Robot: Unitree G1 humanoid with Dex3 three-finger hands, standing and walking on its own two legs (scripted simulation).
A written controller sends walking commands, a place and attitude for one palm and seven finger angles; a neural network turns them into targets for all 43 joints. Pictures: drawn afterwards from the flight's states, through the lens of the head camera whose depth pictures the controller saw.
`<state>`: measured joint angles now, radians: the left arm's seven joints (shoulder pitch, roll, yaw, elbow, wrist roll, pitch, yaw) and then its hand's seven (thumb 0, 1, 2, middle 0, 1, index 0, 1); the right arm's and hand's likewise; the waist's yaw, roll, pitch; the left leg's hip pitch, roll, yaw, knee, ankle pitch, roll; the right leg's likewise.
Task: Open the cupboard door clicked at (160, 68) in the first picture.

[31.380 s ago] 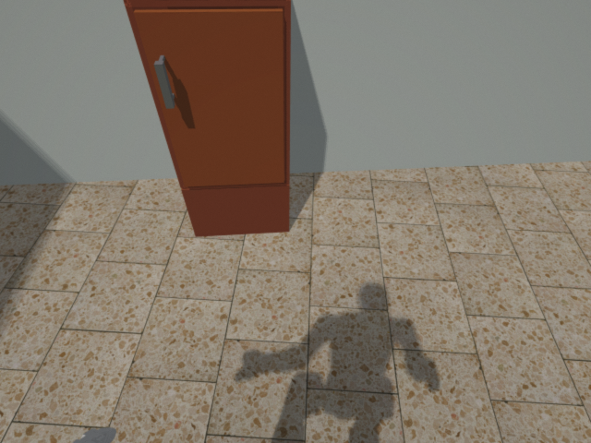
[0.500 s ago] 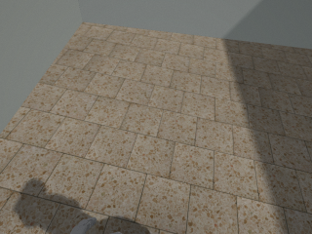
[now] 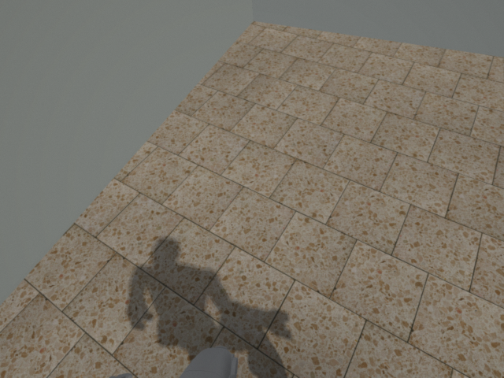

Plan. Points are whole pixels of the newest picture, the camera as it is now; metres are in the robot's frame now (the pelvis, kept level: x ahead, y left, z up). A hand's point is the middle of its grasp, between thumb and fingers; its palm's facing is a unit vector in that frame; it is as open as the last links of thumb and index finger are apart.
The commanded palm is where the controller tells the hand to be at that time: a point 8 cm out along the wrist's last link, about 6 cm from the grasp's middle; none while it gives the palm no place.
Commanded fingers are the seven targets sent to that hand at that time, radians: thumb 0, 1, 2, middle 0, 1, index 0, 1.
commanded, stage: turn to face it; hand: left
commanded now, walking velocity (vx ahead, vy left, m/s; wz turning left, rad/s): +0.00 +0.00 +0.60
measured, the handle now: out of the picture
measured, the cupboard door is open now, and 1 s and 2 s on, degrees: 47 47 47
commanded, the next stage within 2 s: none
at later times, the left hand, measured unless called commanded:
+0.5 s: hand out of the picture +0.01 +0.22 -0.16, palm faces +0.36 -0.89 -0.28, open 7.4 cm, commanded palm none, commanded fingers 0.00 0.90 0.90 -0.20 -0.30 -0.20 -0.30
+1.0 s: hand out of the picture -0.06 +0.16 -0.19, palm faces +0.63 -0.75 -0.21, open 7.4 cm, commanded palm none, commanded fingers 0.00 0.90 0.90 -0.20 -0.30 -0.20 -0.30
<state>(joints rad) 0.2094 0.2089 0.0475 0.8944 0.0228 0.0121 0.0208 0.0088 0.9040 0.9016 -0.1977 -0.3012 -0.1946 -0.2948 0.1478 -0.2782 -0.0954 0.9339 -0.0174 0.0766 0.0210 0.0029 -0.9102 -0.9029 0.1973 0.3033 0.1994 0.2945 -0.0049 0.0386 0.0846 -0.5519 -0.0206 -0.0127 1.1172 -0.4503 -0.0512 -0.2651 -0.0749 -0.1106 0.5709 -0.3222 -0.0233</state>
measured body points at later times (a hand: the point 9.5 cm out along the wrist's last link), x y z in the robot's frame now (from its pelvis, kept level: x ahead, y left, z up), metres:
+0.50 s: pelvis +0.00 -0.02 +0.00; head +0.05 +0.00 +0.44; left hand -0.01 +0.27 -0.14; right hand +0.18 -0.22 -0.15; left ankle -0.03 +0.12 -0.74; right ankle +0.05 -0.15 -0.70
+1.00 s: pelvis +0.02 -0.04 -0.02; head +0.05 +0.01 +0.43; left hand -0.09 +0.20 -0.17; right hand +0.26 -0.17 -0.15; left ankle -0.05 +0.05 -0.74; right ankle +0.06 -0.15 -0.70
